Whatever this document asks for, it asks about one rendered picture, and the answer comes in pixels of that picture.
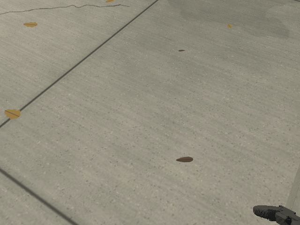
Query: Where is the right robot hand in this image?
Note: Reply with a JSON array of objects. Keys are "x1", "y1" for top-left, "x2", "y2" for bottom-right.
[{"x1": 253, "y1": 205, "x2": 300, "y2": 225}]

